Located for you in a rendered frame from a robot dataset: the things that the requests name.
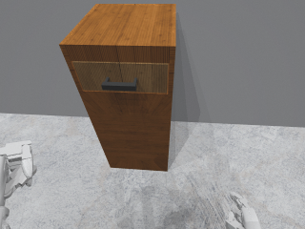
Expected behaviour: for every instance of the left robot hand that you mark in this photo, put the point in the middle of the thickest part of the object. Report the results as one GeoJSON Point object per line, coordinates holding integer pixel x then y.
{"type": "Point", "coordinates": [17, 157]}

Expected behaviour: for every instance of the cabinet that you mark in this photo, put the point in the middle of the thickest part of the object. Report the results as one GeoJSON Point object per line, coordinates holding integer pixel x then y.
{"type": "Point", "coordinates": [133, 128]}

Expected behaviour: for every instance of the drawer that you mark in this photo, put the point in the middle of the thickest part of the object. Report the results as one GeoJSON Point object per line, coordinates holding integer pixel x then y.
{"type": "Point", "coordinates": [151, 77]}

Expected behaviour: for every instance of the left robot forearm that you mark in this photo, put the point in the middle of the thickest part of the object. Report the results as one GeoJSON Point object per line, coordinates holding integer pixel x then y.
{"type": "Point", "coordinates": [4, 213]}

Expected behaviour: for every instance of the right robot hand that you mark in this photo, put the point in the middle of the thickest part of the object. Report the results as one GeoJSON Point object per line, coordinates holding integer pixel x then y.
{"type": "Point", "coordinates": [247, 217]}

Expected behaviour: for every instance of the handle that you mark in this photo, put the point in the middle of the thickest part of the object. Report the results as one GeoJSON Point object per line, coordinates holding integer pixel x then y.
{"type": "Point", "coordinates": [119, 86]}

